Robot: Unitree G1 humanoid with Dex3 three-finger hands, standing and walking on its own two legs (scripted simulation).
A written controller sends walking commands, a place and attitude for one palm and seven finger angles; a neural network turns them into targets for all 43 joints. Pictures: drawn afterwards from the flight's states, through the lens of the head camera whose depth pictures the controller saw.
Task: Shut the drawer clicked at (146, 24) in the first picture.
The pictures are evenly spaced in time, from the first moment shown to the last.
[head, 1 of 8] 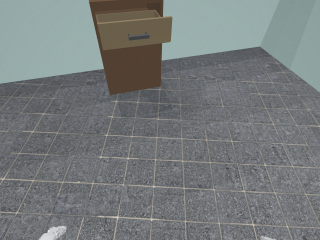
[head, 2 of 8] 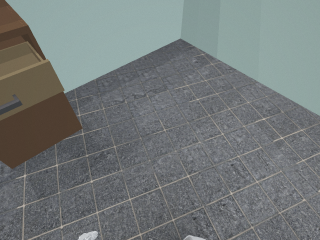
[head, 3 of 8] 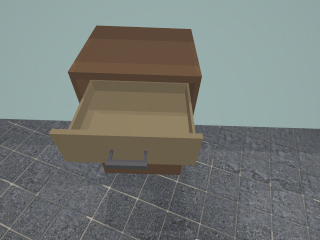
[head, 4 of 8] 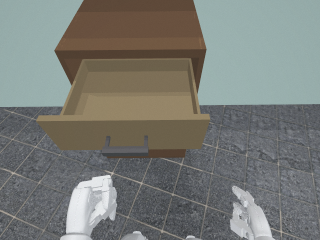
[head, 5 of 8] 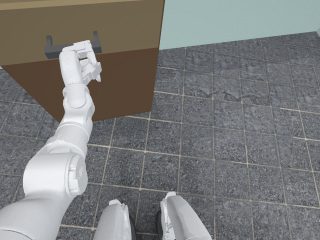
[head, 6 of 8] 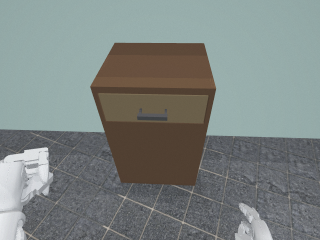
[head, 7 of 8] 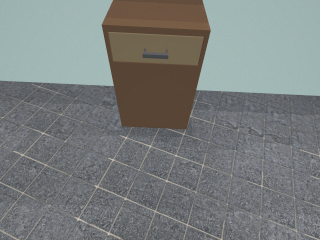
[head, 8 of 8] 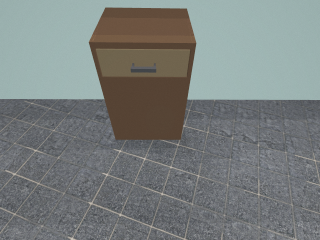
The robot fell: no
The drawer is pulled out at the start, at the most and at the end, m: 0.27 0.27 0.00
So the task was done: yes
